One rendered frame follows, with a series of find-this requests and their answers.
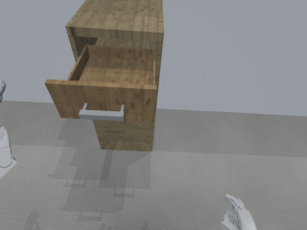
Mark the drawer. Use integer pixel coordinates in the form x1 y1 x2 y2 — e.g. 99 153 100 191
45 44 157 123

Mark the robot left hand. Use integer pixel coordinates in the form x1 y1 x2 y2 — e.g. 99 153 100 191
0 80 17 178

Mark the cabinet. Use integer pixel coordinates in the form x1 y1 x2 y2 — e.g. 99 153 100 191
65 0 164 151

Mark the handle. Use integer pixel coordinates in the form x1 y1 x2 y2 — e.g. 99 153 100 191
79 103 125 121

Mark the robot right hand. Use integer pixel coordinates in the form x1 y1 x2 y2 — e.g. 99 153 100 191
221 194 258 230

